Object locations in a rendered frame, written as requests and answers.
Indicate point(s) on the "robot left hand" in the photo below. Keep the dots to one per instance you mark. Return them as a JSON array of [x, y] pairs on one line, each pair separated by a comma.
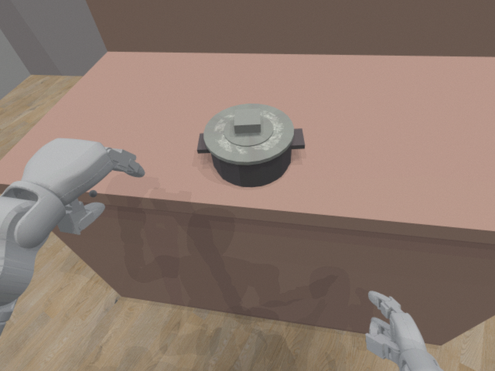
[[70, 167]]

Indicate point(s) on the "table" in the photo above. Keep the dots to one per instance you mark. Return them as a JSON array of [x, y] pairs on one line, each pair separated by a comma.
[[394, 191]]

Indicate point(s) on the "lid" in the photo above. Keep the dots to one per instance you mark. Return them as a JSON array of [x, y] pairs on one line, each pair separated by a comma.
[[277, 133]]

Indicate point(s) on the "robot right forearm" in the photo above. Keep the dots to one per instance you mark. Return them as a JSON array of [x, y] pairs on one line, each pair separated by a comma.
[[417, 360]]

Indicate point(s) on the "robot left forearm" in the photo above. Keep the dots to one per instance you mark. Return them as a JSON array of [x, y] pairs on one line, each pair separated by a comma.
[[28, 214]]

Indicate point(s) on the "pot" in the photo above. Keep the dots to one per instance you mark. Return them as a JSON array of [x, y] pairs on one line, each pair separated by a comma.
[[259, 174]]

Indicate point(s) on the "knob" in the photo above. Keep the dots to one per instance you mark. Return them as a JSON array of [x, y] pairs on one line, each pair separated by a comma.
[[247, 121]]

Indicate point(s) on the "robot right hand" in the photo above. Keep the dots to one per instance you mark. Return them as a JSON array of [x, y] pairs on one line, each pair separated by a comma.
[[388, 341]]

